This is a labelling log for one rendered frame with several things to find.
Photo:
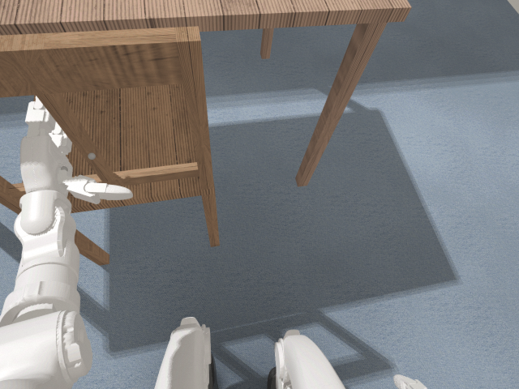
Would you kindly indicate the left robot hand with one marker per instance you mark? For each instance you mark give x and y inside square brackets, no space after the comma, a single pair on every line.
[42,154]

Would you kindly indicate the robot thigh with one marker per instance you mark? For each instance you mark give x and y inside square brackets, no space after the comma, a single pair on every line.
[299,360]
[187,355]

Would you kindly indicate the left robot upper arm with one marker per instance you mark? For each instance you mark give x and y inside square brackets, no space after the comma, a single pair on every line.
[47,352]

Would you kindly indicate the chair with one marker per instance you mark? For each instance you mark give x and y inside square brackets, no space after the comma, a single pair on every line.
[135,98]

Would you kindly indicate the left robot forearm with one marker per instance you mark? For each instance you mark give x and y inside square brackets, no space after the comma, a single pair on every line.
[48,273]

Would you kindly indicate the robot left thigh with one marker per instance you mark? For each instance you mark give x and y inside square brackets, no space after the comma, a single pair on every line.
[187,355]

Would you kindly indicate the table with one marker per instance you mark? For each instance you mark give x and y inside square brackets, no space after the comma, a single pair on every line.
[371,16]

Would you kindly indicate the robot right thigh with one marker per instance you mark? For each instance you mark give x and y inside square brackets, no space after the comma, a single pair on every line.
[299,360]

